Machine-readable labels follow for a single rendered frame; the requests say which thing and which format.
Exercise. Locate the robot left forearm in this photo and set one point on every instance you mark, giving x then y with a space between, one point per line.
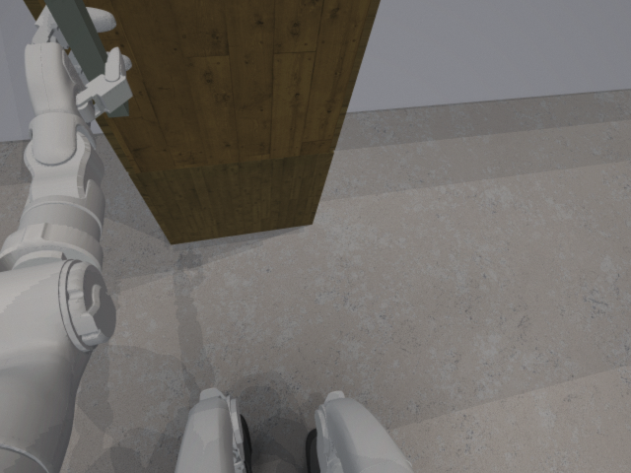
64 214

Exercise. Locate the robot right thigh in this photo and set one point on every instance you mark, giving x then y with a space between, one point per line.
363 445

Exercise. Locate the robot left hand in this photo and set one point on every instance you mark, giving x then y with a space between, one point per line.
55 79

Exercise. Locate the handle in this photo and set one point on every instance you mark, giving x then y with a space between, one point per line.
76 25

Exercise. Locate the robot left thigh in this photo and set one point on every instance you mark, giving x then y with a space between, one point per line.
213 429

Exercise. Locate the robot thigh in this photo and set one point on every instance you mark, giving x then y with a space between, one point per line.
213 429
363 445

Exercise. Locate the robot left upper arm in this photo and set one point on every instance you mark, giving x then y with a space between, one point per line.
52 317

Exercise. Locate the cupboard door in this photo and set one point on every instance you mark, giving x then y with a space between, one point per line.
228 81

